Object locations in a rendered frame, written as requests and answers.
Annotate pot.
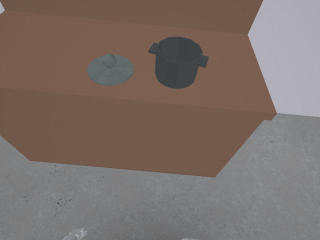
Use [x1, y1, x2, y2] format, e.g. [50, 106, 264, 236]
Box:
[148, 36, 209, 89]

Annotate robot left hand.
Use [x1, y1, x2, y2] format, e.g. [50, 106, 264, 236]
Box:
[63, 227, 88, 240]

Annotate lid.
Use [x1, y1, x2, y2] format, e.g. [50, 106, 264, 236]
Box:
[87, 54, 134, 86]

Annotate knob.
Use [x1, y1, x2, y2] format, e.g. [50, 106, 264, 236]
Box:
[102, 53, 117, 68]

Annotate table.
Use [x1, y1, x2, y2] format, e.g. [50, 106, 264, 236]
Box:
[0, 0, 277, 178]

